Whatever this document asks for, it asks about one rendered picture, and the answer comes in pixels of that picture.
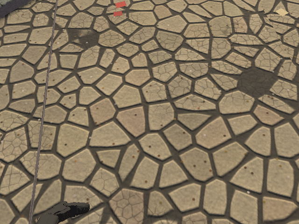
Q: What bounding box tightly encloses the left robot hand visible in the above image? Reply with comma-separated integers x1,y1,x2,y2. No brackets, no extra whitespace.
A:
36,201,90,224

